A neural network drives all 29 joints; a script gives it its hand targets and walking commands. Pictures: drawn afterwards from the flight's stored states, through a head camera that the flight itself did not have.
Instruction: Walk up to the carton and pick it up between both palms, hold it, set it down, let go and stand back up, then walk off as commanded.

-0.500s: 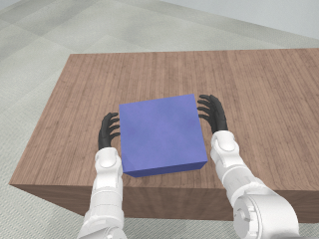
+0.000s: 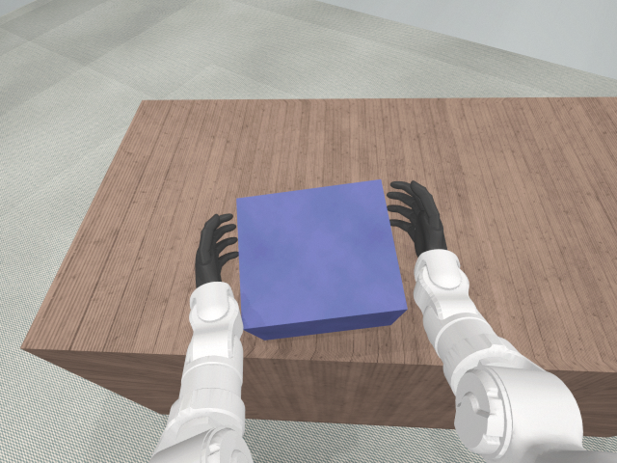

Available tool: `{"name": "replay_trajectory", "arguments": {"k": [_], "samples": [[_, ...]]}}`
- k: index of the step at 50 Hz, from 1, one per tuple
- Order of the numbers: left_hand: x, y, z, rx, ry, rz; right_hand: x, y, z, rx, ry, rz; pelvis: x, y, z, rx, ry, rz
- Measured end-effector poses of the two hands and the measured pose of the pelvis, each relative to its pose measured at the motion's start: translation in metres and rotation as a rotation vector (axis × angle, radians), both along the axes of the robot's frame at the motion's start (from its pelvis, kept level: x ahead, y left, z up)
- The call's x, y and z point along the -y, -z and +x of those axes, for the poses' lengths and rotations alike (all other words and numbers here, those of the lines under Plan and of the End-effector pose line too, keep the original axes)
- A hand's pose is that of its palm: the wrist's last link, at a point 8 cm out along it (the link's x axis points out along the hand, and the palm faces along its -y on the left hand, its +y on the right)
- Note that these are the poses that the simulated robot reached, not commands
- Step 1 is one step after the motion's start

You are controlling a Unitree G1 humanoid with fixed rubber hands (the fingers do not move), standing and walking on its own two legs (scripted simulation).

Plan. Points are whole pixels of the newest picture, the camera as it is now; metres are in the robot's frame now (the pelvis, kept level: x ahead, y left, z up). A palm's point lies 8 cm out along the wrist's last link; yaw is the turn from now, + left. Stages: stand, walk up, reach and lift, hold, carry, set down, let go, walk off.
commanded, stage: set down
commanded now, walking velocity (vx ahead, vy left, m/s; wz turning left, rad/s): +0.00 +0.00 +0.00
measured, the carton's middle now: (318, 265) +0.41 +0.05 -0.04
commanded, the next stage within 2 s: none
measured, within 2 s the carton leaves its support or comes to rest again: rests again in 1.64 s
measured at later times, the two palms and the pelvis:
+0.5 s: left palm (215, 274) +0.36 +0.18 +0.02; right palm (429, 242) +0.41 -0.11 +0.03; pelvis +0.00 +0.00 +0.00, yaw +0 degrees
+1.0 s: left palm (216, 273) +0.36 +0.18 +0.02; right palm (429, 242) +0.42 -0.11 +0.02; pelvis +0.00 +0.00 +0.00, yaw +0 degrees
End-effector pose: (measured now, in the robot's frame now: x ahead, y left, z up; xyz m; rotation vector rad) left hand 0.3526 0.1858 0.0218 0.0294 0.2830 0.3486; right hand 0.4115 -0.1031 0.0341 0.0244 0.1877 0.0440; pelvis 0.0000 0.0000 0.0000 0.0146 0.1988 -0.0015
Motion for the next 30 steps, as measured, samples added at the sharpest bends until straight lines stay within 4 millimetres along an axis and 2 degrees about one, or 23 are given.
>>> {"name": "replay_trajectory", "arguments": {"k": [30], "samples": [[0.0037,0.0021,0.0032,0.022,0.001,-0.036,0.0048,0.0081,0.0022,-0.024,0.009,0.003,0.0003,0.0004,0.0014,-0.015,-0.002,0.0]]}}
